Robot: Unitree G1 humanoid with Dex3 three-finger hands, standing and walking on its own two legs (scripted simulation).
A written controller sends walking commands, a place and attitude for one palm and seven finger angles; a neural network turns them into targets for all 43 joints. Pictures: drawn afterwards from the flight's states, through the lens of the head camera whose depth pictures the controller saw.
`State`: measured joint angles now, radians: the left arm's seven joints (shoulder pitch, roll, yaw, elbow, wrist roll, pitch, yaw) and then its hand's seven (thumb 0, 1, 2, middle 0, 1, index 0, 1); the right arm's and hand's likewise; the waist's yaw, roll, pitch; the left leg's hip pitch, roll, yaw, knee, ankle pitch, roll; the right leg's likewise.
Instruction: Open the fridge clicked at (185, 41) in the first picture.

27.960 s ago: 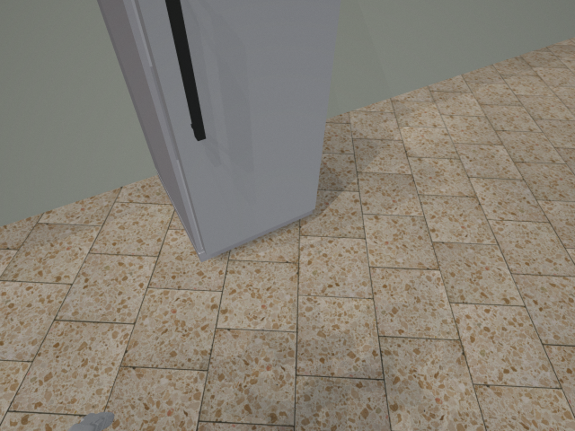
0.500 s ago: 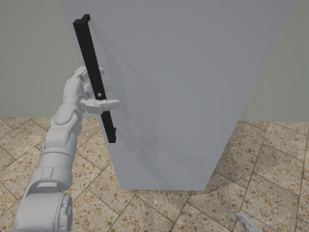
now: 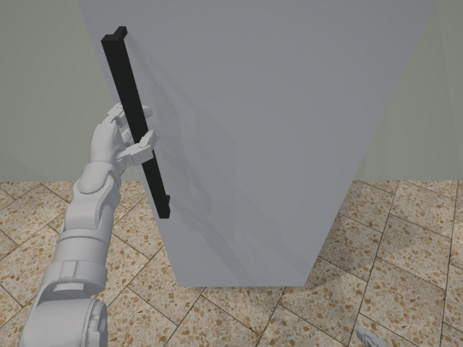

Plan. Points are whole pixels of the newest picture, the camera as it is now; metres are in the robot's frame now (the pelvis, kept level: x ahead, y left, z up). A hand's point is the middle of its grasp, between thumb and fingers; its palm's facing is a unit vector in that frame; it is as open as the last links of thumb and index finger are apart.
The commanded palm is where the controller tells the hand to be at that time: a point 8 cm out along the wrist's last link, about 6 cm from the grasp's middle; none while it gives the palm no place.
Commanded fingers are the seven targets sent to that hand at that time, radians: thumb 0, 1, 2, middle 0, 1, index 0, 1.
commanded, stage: grip the handle and tug to test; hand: left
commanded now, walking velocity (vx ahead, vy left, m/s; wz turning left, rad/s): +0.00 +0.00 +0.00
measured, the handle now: (148, 143) +0.46 +0.18 +0.12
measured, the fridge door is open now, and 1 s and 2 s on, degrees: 0 11 38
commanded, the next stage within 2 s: pull the door a little, standing still in 0.62 s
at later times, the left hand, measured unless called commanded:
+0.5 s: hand (146, 150) +0.40 +0.16 +0.16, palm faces +0.06 -1.00 +0.00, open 6.4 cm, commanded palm +0.35 +0.21 +0.16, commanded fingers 0.00 0.90 0.90 -0.45 -1.40 -0.45 -1.40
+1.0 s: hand (145, 182) +0.32 +0.14 +0.16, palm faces +0.02 -1.00 +0.00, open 6.6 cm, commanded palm +0.27 +0.20 +0.16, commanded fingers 0.00 0.90 0.90 -0.45 -1.40 -0.45 -1.40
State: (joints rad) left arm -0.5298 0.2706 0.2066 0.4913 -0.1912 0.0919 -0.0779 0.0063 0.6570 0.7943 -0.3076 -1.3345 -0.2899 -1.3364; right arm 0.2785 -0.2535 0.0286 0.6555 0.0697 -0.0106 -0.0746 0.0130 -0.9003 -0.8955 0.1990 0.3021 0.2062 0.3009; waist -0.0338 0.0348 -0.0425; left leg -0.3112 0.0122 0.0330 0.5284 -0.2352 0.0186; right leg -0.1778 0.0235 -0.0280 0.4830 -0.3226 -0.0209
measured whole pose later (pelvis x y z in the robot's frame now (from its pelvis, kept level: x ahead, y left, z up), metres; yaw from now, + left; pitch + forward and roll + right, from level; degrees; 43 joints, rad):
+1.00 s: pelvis +0.01 -0.02 +0.00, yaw +0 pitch -1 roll +0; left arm -0.12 0.22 0.18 0.00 -0.24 0.22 -0.11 0.01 0.65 0.76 -0.31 -1.35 -0.27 -1.35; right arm 0.19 -0.23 0.05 0.58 0.07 0.01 -0.07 0.01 -0.90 -0.90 0.20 0.30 0.21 0.30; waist 0.00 0.04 -0.07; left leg -0.22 0.02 0.04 0.48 -0.23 0.00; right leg -0.11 0.03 -0.02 0.46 -0.33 -0.04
